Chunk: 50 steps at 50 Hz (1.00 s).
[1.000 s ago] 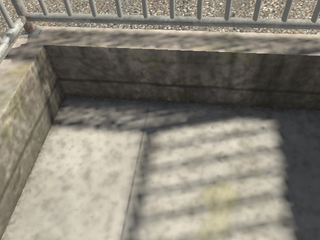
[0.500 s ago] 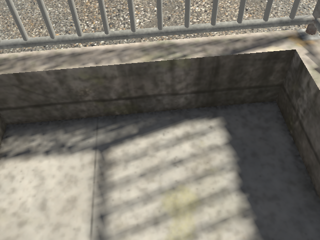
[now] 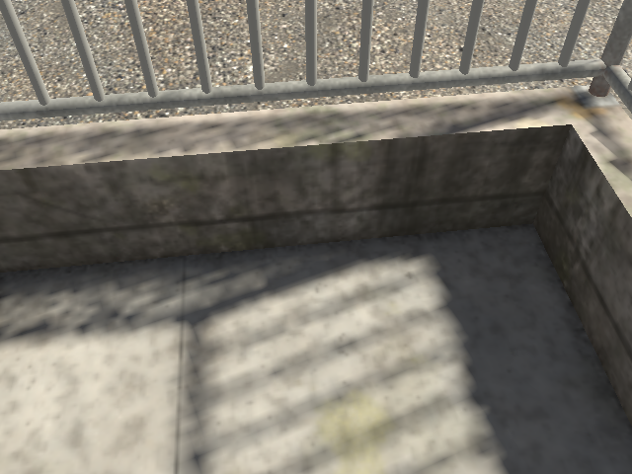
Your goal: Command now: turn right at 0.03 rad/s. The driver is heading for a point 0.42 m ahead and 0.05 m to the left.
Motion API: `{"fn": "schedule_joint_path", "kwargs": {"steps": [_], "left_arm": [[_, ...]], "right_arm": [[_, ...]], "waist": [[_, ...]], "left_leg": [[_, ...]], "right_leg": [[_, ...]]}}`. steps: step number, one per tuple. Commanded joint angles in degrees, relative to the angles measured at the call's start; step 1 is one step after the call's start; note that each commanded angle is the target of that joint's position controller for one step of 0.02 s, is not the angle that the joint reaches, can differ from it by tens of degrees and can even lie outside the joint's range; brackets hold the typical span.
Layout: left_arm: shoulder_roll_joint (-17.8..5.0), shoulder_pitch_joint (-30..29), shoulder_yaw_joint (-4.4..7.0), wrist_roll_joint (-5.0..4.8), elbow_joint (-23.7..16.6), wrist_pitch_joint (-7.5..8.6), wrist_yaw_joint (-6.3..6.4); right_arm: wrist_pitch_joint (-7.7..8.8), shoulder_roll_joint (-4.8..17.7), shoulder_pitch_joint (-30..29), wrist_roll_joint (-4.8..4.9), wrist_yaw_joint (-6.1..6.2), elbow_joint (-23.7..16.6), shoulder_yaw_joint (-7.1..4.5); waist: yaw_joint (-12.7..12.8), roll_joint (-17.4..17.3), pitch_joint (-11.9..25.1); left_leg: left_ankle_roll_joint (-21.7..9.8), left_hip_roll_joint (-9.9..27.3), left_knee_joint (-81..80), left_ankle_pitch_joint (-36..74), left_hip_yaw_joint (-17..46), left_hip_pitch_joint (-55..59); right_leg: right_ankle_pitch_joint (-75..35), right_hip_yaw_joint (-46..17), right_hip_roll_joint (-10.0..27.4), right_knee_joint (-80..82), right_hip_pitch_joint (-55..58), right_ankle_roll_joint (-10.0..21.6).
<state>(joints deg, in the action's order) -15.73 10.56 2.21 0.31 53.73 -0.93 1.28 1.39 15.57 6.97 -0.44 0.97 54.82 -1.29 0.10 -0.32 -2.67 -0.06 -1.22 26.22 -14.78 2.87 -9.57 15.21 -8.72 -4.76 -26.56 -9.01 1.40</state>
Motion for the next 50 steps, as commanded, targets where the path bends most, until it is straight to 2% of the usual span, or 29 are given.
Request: {"fn": "schedule_joint_path", "kwargs": {"steps": [1, 20, 48, 49, 50], "left_arm": [[-6.88, -0.23, 1.19, -0.04, -1.38, 0.76, 0.33], [-5.75, 0.72, 0.37, -0.14, 3.87, 0.89, 0.74], [-3.47, 4.79, -0.61, -0.16, 7.24, 1.08, 1.44], [-2.56, 5.90, -0.85, -0.13, 7.79, 1.04, 1.48], [-2.22, 5.97, -0.93, -0.29, 7.86, 1.00, 1.57]], "right_arm": [[0.42, 7.32, -0.44, 0.01, 0.15, -1.58, -1.30], [0.32, 6.80, 2.89, 0.07, 0.49, 2.66, -0.27], [0.53, 4.67, 7.66, 0.29, 0.46, 4.00, 0.37], [0.49, 4.08, 8.48, 0.19, 0.51, 4.49, 0.52], [0.36, 4.68, 8.55, 0.40, 0.66, 4.59, 0.30]], "waist": [[-0.36, 0.95, 2.49], [-0.30, 0.36, 1.24], [-0.44, 0.06, 0.06], [-0.37, -0.39, 1.38], [-0.47, -1.33, 0.39]], "left_leg": [[-1.40, 3.21, -3.23, 10.03, 2.66, 2.08], [-1.48, 2.26, -4.26, 6.97, 2.40, 0.11], [-2.67, 2.17, -4.99, 4.85, 2.98, -1.67], [-2.75, 1.91, -5.95, -1.30, 2.99, -1.23], [-3.30, 1.72, -7.02, -10.24, 3.59, -1.99]], "right_leg": [[-12.88, -3.52, 4.58, 4.03, -1.45, 0.87], [-10.65, -1.73, 4.03, 4.38, -1.16, 0.19], [-8.71, -0.18, 3.76, 3.99, -2.28, -1.08], [-4.02, 0.64, 3.10, 4.00, -1.71, -1.06], [2.66, 2.01, 1.85, 2.79, -3.04, -0.84]]}}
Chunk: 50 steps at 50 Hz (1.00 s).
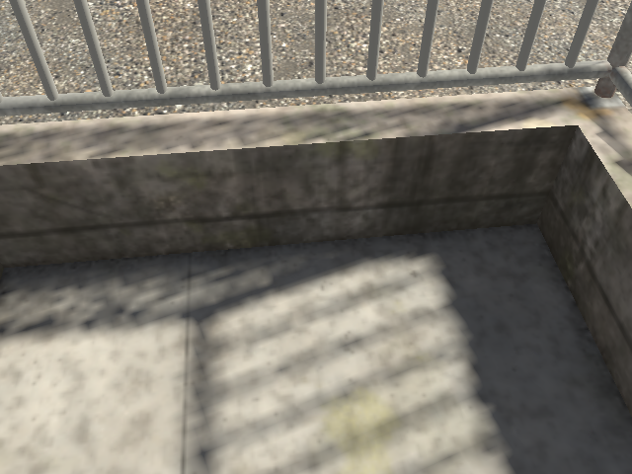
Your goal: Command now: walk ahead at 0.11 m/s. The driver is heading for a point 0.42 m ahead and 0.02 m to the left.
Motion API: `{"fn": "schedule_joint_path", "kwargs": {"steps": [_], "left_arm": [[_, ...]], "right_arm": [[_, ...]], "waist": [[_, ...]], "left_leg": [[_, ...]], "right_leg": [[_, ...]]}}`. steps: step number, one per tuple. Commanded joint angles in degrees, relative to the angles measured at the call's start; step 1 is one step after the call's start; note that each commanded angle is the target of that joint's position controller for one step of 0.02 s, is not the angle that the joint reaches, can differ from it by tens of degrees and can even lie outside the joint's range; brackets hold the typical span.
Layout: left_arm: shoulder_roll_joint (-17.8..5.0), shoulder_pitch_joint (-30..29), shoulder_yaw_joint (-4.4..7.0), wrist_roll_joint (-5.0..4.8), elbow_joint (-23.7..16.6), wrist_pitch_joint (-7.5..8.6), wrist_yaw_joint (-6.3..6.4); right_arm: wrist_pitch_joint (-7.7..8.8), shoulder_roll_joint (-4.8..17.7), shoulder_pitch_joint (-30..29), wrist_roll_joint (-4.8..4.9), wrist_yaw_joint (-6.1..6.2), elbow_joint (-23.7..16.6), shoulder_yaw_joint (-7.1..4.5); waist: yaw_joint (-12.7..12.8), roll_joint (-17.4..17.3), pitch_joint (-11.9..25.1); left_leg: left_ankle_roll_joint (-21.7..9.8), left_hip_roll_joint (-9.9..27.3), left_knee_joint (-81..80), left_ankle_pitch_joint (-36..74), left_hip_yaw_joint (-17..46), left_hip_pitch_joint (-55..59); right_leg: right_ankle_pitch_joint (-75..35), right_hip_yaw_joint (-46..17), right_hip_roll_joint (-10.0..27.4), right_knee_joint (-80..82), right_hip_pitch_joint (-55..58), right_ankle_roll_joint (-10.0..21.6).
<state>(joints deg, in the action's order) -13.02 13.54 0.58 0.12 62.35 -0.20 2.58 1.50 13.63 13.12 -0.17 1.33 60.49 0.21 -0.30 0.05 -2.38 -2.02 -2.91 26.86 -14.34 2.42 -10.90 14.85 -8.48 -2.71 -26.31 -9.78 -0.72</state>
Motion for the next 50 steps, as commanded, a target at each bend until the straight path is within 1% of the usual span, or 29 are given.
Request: {"fn": "schedule_joint_path", "kwargs": {"steps": [1, 4, 6, 9, 11, 12, 13, 14, 15, 16, 17, 19, 20, 22, 27, 29, 32, 34, 35, 36, 37, 38, 39, 40, 41, 43, 45, 47, 50], "left_arm": [[-5.24, 2.53, 0.81, -0.36, -1.18, 0.40, 0.36], [-4.18, -1.17, 0.37, -0.85, -3.99, 2.80, -0.41], [-5.06, -1.63, 0.81, -1.27, -4.50, 4.31, -1.18], [-5.11, -0.88, 1.14, -1.77, -4.86, 5.78, -2.05], [-4.24, 4.72, 1.63, -1.48, -2.10, 6.15, -2.31], [-4.35, 8.55, 2.06, -1.39, -0.44, 5.85, -2.31], [-5.26, 13.04, 2.47, -1.45, 0.57, 5.64, -2.23], [-9.18, 19.32, 3.17, -1.38, 0.93, 5.35, -1.85], [-14.82, 22.55, 4.12, -0.45, 1.67, 5.82, -2.71], [-11.54, 16.81, 3.19, -0.37, 0.06, 6.70, -3.08], [-8.63, 12.50, 2.40, -0.47, -1.77, 7.28, -3.34], [-7.75, 8.82, 1.84, -0.56, -3.70, 7.18, -3.82], [-6.32, 9.68, 1.37, -0.31, -3.71, 6.74, -3.71], [-6.34, 12.98, 1.28, -0.01, -3.04, 6.10, -3.09], [-8.74, 15.24, 1.65, -0.08, -3.79, 5.31, -1.51], [-9.13, 16.84, 1.95, -0.58, -3.39, 5.34, -1.38], [-9.21, 16.00, 2.46, -1.07, -3.37, 4.87, -1.18], [-10.52, 14.18, 3.03, -0.26, -4.19, 3.94, -0.98], [-10.09, 12.94, 2.90, 0.16, -4.80, 3.34, -1.00], [-9.15, 13.22, 2.41, 0.64, -5.87, 3.31, -1.18], [-2.78, 20.88, 0.73, 1.83, -6.02, 4.04, -1.76], [-1.50, 26.12, 0.32, -0.08, -3.44, 5.06, -2.20], [-7.08, 20.75, 1.86, -1.56, -4.35, 5.49, -2.38], [-7.71, 14.10, 2.05, -2.01, -6.36, 5.33, -2.00], [-7.35, 10.95, 2.25, -1.39, -6.84, 4.79, -1.31], [-5.55, 11.84, 2.56, -0.40, -6.99, 3.05, -0.38], [-2.77, 13.30, 2.12, -0.24, -6.94, 1.86, 0.20], [-2.71, 9.97, 1.89, 0.24, -8.58, 1.28, 0.60], [-5.03, 5.05, 2.36, 0.21, -9.87, 0.32, 0.68]], "right_arm": [[0.14, 8.35, 2.40, 0.55, 0.53, -1.28, -1.79], [0.87, 12.59, 6.76, 1.20, 0.78, -1.13, -3.42], [1.73, 12.35, 6.09, 0.78, 0.68, -2.22, -3.81], [1.99, 11.23, 2.93, 1.90, 0.20, -4.56, -3.85], [1.30, 11.64, 1.28, 2.58, 0.06, -5.54, -3.94], [1.14, 10.76, 1.78, 2.31, -0.02, -5.77, -3.65], [1.44, 8.05, 0.91, 1.90, -0.29, -6.45, -2.79], [2.16, 3.25, 0.54, 0.60, -0.96, -7.59, -1.42], [3.24, 3.43, 0.63, 1.85, -0.94, -9.68, -1.76], [4.04, 6.79, -1.04, 2.91, -1.02, -10.23, -2.30], [4.62, 7.92, -1.62, 3.18, -1.52, -10.17, -2.60], [5.21, 8.66, -1.81, 1.67, -1.81, -9.61, -3.27], [5.24, 8.42, -2.59, 1.28, -2.14, -9.75, -3.44], [4.94, 6.24, -4.18, 1.00, -2.57, -10.35, -3.11], [4.70, 3.19, -16.50, 1.38, -2.89, -15.71, -1.64], [4.68, 3.61, -19.10, 1.74, -3.28, -17.02, -1.52], [5.00, 5.33, -19.58, 1.72, -3.99, -18.45, -2.01], [5.29, 8.18, -12.21, 1.08, -3.96, -16.78, -3.46], [5.30, 10.09, -3.14, 1.03, -3.68, -13.92, -4.61], [5.04, 12.40, 4.65, 0.38, -3.12, -11.85, -5.30], [4.39, 17.06, 9.96, -1.41, -2.83, -10.57, -5.96], [3.84, 14.33, 10.89, -1.18, -3.29, -10.01, -5.17], [3.57, 11.65, 4.78, -0.02, -3.35, -10.98, -4.52], [3.55, 8.94, -1.91, 0.42, -3.11, -12.15, -3.73], [3.92, 7.10, -5.36, 0.31, -3.22, -12.37, -2.99], [4.47, 5.89, -7.78, -1.10, -3.48, -11.45, -2.60], [4.91, 5.66, -8.66, -1.92, -3.66, -10.23, -2.37], [4.67, 6.98, -9.20, -1.75, -2.94, -9.54, -2.63], [3.07, 9.27, -7.54, -1.07, -1.81, -8.63, -3.22]], "waist": [[-0.32, -3.47, -1.22], [-2.26, -9.59, -5.22], [-1.76, -7.89, -6.48], [0.25, -6.49, -4.87], [3.11, -5.75, -2.11], [4.31, -4.44, -1.05], [6.05, -0.45, 0.09], [7.34, 12.55, 3.56], [6.91, 18.82, 1.37], [4.64, 9.56, -4.07], [3.34, 6.35, -6.45], [1.96, 4.57, -5.42], [2.10, 4.92, -4.52], [2.75, 5.54, -3.25], [5.17, 4.57, -5.46], [5.31, 5.01, -6.52], [2.82, 4.99, -6.22], [-1.63, 7.52, 0.57], [-6.07, 7.50, 6.44], [-8.87, 5.54, 12.76], [-5.41, -10.18, 22.74], [-4.69, -14.89, 32.53], [-3.91, -8.47, 23.57], [-2.49, -4.59, 13.76], [-0.84, -0.22, 8.56], [2.33, -2.05, 6.52], [4.24, -4.02, 6.24], [4.10, -5.06, 6.86], [2.24, -5.19, 7.84]], "left_leg": [[-2.87, 4.19, -8.84, -20.23, 6.06, -1.58], [-11.49, 17.75, -18.69, -35.01, 25.41, -1.38], [-13.71, 21.40, -20.16, -29.76, 29.04, -1.63], [-10.02, 17.43, -18.61, -19.08, 19.61, -1.35], [-7.81, 11.76, -14.01, -13.88, 11.04, -8.27], [-7.01, 9.69, -10.17, -13.02, 8.90, -11.31], [-5.25, 6.97, -1.92, -10.57, 5.74, -16.05], [-1.42, 1.98, 18.21, -11.89, -1.82, -22.17], [-1.36, -0.99, 30.25, -19.34, -1.22, -33.33], [-2.20, 3.94, 37.80, -16.07, 2.53, -37.86], [-2.92, 6.29, 39.26, -9.18, 3.23, -39.80], [-2.33, 8.84, 35.92, -0.55, 1.60, -38.29], [-1.70, 9.52, 33.98, 2.24, 0.62, -36.22], [0.05, 9.28, 31.03, 5.89, -1.91, -35.03], [2.12, 6.40, 11.45, 15.30, -5.72, -27.87], [1.50, 5.52, 7.23, 17.11, -5.72, -25.66], [-0.89, 4.94, 2.66, 16.27, -4.07, -23.74], [-2.68, 1.57, 3.19, 14.69, -5.38, -13.15], [-4.04, 0.16, 2.11, 18.04, -6.28, -2.50], [-6.19, 5.70, 3.85, 28.96, -1.68, 12.75], [-14.70, 22.01, 7.56, 46.67, 17.64, 34.41], [-21.01, 28.52, -1.03, 44.95, 35.28, 37.92], [-18.00, 25.56, -3.69, 38.86, 27.40, 26.64], [-15.38, 22.83, -5.57, 36.77, 18.56, 15.97], [-13.91, 20.16, -8.06, 38.39, 13.02, 6.79], [-12.55, 16.72, -11.43, 38.61, 6.74, -4.24], [-13.14, 14.95, -12.76, 40.86, 2.36, -9.63], [-13.22, 14.38, -13.15, 38.27, 0.85, -9.99], [-12.17, 14.36, -14.99, 18.35, 2.31, -9.15]], "right_leg": [[10.65, 3.57, -1.68, -0.34, -4.92, 1.72], [11.00, 6.60, 0.19, -13.97, -14.73, 2.17], [11.64, 5.73, 3.83, -21.35, -18.35, 2.65], [11.34, 7.24, 5.43, -12.22, -13.97, 3.69], [-1.13, 11.95, 1.56, -0.51, 1.93, 2.92], [-2.48, 12.29, 0.24, 0.90, 7.78, 2.26], [0.09, 6.28, 4.00, 3.30, 13.74, 3.17], [5.68, -10.69, 15.73, 10.04, 19.26, 6.79], [18.66, -31.77, 25.17, 17.72, 18.85, 15.51], [24.25, -31.93, 25.93, 18.39, 14.76, 16.48], [21.19, -25.38, 22.97, 18.36, 13.41, 14.24], [5.80, -14.44, 18.33, 18.68, 13.09, 10.93], [-1.73, -9.74, 16.28, 18.84, 12.53, 9.89], [-13.92, -4.13, 14.34, 18.74, 12.49, 10.22], [-17.70, 2.24, 12.21, 21.64, 6.12, 10.56], [-17.44, 2.55, 13.58, 22.34, 6.90, 10.92], [-26.76, 3.68, 15.82, 18.76, 12.73, 9.50], [-48.88, 4.81, 15.33, 8.66, 15.77, 7.19], [-54.93, 6.33, 12.93, -1.64, 14.67, 5.36], [-45.41, 6.84, 10.37, -14.14, 5.78, 3.23], [-5.06, 8.36, 1.43, -37.20, -13.35, 0.04], [23.34, -0.46, -4.17, -51.07, -18.82, -0.70], [20.83, -1.83, 0.14, -54.17, -20.74, -0.18], [16.83, 2.26, 3.30, -51.57, -22.54, -0.12], [13.67, 3.81, 5.67, -47.93, -20.80, -0.59], [9.70, 3.92, 8.01, -41.20, -12.04, -0.73], [7.91, 4.82, 8.08, -33.28, -7.29, -1.17], [4.94, 5.34, 8.24, -23.27, -5.96, -1.68], [-2.02, 6.00, 7.54, -15.02, -3.42, -1.95]]}}
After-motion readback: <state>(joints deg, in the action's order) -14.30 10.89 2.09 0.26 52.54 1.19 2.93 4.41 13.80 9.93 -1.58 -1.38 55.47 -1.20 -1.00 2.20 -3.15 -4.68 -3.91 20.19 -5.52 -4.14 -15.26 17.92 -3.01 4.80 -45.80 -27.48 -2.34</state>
